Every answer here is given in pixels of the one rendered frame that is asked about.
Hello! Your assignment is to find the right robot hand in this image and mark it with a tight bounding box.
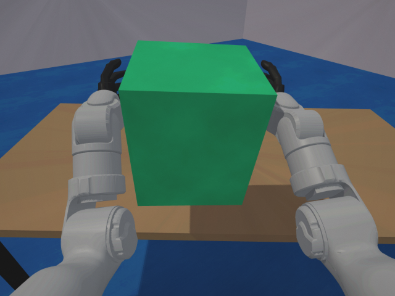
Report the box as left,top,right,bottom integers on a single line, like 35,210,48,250
261,60,285,93

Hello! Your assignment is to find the left robot upper arm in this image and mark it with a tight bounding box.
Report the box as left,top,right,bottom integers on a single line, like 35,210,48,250
9,205,138,296

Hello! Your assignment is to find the robot right forearm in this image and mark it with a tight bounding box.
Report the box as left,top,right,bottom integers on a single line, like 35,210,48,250
266,92,378,244

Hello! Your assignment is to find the left robot hand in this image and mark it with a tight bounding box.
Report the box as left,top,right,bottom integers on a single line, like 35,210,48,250
98,59,126,99

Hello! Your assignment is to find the table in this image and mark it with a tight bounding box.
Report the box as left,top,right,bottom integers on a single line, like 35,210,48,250
0,103,395,290

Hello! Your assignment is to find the carton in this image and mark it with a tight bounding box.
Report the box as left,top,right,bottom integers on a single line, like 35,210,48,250
118,40,277,206

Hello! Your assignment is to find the right robot upper arm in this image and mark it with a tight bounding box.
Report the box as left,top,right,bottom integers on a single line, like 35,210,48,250
296,196,395,296

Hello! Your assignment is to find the robot left forearm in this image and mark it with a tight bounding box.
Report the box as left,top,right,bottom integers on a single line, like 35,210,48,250
61,90,126,254

